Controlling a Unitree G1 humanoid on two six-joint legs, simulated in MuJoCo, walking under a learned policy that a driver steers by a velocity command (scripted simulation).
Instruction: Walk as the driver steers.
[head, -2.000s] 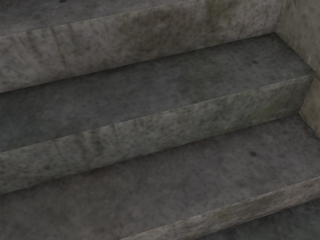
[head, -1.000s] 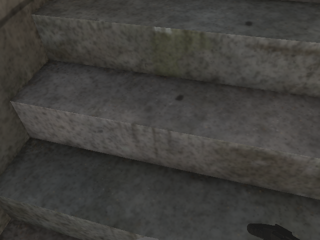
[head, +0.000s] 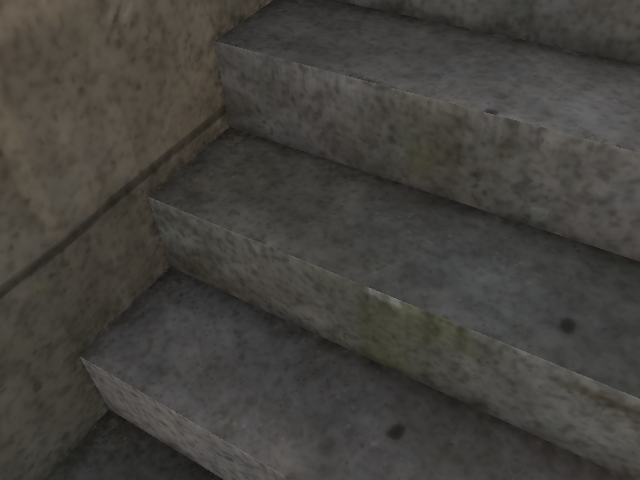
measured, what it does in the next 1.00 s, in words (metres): climbs: left foot, then right foot 0.19 m higher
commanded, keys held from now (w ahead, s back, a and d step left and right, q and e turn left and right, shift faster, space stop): w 0.60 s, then w+e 0.40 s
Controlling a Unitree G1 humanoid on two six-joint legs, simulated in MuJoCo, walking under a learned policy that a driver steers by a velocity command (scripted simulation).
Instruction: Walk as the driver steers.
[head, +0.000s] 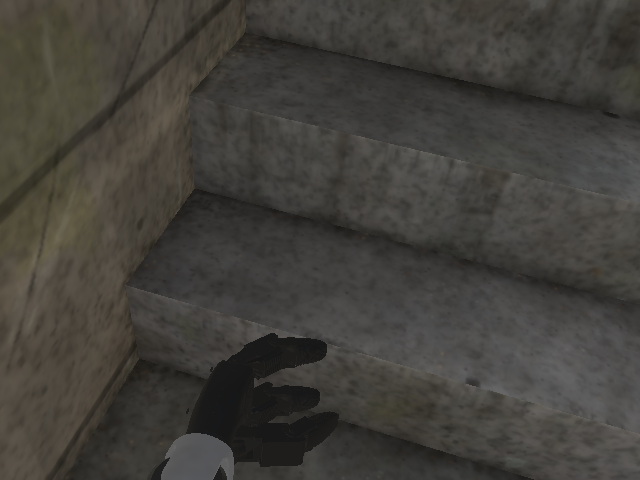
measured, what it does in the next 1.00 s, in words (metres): climbs, turning right: left foot 0.19 m higher, then right foot 0.19 m higher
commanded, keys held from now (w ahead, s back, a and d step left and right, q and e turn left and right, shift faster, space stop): w+e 0.64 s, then e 0.36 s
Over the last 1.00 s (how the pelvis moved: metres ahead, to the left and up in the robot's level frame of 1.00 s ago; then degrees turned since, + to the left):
0.39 0.12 0.19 -8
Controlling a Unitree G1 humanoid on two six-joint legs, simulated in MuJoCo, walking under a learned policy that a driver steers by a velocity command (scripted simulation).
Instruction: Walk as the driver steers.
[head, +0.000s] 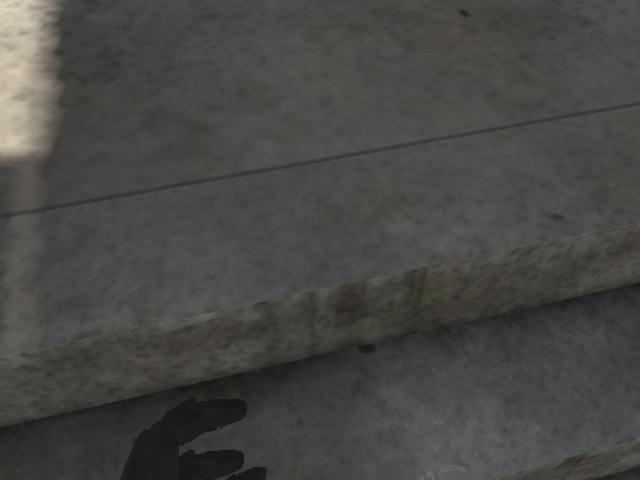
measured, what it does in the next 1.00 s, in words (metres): climbs, turning right: left foot 0.19 m higher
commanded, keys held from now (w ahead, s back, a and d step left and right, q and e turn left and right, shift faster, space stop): e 0.72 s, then no key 0.28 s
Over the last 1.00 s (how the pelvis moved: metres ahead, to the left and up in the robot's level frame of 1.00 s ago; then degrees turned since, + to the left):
0.45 -0.19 0.37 -35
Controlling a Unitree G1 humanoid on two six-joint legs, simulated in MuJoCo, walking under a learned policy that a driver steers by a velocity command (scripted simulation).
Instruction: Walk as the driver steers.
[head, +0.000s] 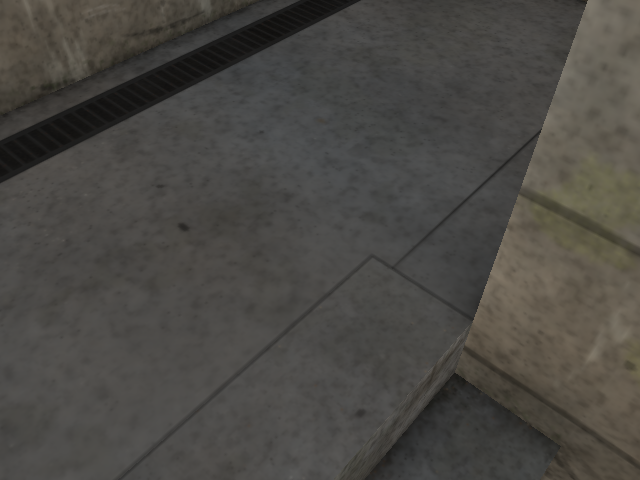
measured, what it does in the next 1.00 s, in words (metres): steps on the spot: right foot 0.19 m lower, then left foot 0.19 m higher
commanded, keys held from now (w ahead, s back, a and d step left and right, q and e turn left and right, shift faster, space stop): no key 0.78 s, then w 0.22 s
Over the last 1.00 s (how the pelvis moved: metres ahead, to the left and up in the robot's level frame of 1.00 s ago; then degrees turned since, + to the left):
0.27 0.03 0.25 -31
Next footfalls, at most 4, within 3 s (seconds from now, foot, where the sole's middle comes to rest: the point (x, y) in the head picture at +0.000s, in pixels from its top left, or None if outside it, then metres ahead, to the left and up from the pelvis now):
0.30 right None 0.02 -0.12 -0.86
0.54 left None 0.04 0.10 -0.67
1.60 right None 0.41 -0.18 -0.67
2.28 left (223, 477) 0.44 0.14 -0.48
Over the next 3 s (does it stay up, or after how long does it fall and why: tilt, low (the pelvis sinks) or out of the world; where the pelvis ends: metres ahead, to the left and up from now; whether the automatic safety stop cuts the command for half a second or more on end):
stays up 0.79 0.04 0.29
